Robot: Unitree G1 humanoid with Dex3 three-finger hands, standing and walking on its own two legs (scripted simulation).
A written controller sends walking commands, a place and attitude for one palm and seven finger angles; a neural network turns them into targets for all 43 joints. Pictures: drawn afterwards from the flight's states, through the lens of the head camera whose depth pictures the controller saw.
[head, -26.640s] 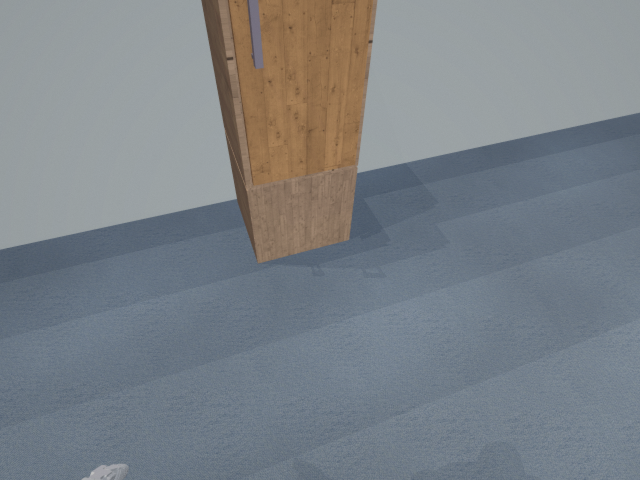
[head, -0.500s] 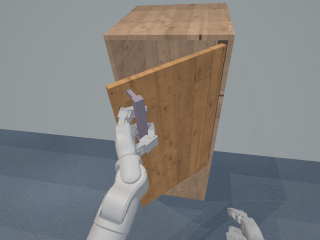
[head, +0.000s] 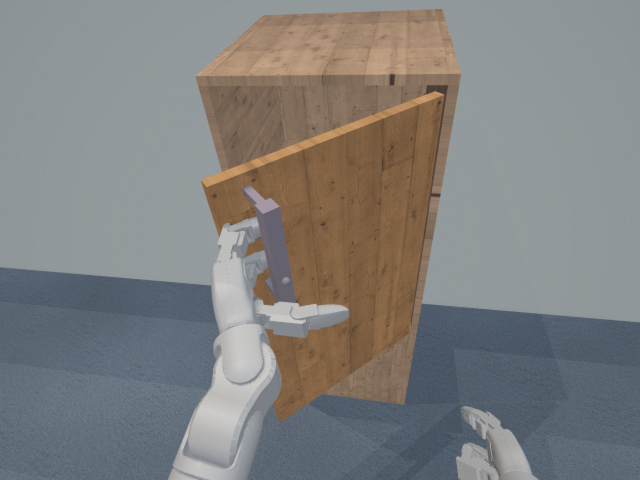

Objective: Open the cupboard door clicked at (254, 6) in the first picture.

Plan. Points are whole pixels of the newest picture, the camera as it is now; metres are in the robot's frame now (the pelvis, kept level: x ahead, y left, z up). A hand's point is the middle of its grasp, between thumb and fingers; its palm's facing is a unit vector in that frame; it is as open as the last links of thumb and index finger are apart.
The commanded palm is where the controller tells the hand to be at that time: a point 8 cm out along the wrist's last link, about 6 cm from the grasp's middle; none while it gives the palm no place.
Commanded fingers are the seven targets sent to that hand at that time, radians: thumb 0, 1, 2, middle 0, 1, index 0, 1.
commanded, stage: open thumb and fingers to let go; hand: left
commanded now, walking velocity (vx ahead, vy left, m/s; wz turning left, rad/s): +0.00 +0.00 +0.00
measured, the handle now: (270, 253) +0.34 +0.09 +0.15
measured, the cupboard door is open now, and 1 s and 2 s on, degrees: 44 45 45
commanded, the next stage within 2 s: slide the hand sideways off the handle in 0.20 s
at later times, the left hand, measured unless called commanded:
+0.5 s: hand (278, 310) +0.26 +0.06 +0.15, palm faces -0.19 -0.98 -0.10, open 16.5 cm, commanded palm +0.24 +0.10 +0.15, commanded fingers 0.00 -0.50 0.30 -0.15 -0.30 -0.15 -0.30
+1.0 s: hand (253, 331) +0.23 +0.09 +0.15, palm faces -0.15 -0.99 -0.01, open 16.4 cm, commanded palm +0.21 +0.14 +0.15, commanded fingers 0.00 -0.50 0.30 -0.15 -0.30 -0.15 -0.30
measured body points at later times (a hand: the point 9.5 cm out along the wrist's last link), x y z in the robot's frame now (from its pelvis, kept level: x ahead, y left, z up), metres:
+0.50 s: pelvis -0.03 +0.04 +0.00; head -0.06 +0.02 +0.45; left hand +0.26 +0.12 +0.15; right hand +0.16 -0.16 -0.09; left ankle +0.02 +0.16 -0.73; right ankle -0.05 -0.04 -0.73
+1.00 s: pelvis -0.04 +0.06 +0.00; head -0.08 +0.05 +0.45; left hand +0.24 +0.14 +0.15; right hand +0.15 -0.14 -0.08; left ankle +0.02 +0.16 -0.73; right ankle -0.05 -0.04 -0.73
